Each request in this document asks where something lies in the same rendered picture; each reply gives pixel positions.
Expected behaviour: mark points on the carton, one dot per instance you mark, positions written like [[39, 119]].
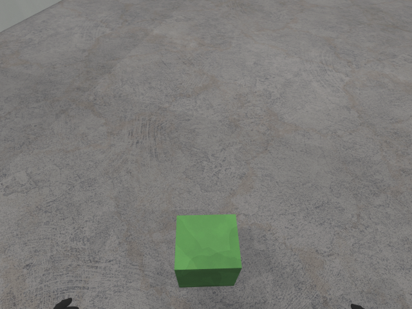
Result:
[[207, 250]]

